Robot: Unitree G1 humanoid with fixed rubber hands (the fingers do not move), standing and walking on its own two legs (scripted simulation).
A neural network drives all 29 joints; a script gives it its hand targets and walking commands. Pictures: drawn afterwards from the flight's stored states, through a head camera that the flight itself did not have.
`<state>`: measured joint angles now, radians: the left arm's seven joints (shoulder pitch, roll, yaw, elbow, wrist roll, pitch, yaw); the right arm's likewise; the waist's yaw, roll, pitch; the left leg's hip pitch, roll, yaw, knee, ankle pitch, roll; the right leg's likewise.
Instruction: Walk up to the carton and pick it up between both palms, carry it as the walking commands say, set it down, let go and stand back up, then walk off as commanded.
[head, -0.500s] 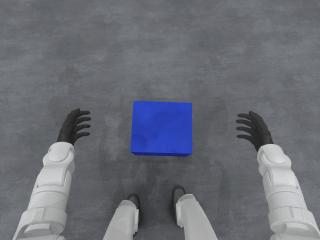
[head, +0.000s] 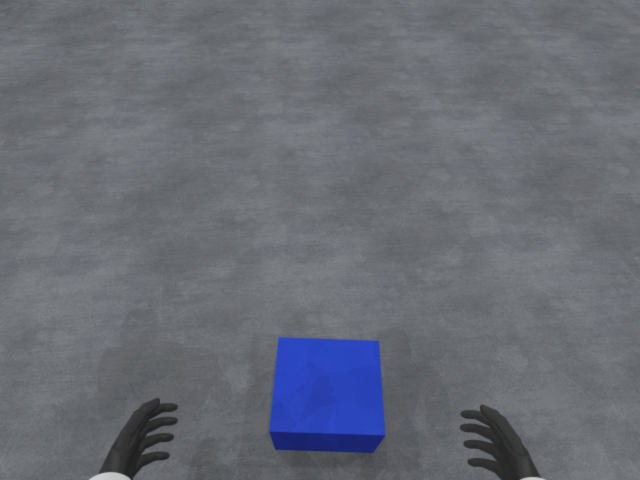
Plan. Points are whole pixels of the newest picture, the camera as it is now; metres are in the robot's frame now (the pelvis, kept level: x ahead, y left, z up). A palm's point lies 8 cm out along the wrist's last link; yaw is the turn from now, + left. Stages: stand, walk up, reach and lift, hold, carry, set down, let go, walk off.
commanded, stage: let go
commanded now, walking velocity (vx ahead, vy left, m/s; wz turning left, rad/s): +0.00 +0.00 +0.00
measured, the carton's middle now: (326, 395) +0.42 -0.03 -0.67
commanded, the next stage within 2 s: stand in 0.34 s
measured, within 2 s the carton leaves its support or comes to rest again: neither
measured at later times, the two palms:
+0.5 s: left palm out of the picture +0.14 +0.27 -0.08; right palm (544, 470) +0.16 -0.28 -0.08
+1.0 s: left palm out of the picture +0.12 +0.29 -0.09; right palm out of the picture +0.13 -0.30 -0.10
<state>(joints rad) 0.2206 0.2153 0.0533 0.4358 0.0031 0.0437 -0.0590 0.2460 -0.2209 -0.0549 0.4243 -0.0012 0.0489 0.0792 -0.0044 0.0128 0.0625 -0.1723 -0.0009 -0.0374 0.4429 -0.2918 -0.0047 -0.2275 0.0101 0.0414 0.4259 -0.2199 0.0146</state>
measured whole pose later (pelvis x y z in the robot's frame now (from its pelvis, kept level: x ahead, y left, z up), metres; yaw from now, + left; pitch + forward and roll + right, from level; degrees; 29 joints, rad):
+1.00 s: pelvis +0.01 -0.01 +0.00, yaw +2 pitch -1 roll +0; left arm 0.16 0.35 0.02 0.86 0.04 0.01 0.02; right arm 0.19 -0.36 -0.01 0.80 -0.03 0.01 -0.02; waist 0.00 0.02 0.02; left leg -0.11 0.01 -0.06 0.44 -0.31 -0.02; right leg -0.17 0.01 0.01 0.44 -0.26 0.00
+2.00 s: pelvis -0.01 -0.01 +0.00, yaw +2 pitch -2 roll +0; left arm 0.12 0.39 0.01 1.04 0.02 0.00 0.01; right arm 0.16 -0.40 0.00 0.98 -0.02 -0.01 -0.01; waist 0.01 0.01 0.02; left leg -0.08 0.00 -0.05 0.36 -0.23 -0.01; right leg -0.14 0.00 0.02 0.37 -0.19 0.01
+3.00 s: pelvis -0.01 -0.12 +0.00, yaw -1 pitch +0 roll +0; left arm 0.25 0.25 0.01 0.99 0.04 0.06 0.02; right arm 0.16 -0.30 -0.03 0.97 -0.01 0.07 -0.07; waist 0.02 0.02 0.06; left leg -0.38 0.03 0.09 0.94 -0.51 0.00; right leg -0.21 0.06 -0.08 0.44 -0.23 -0.09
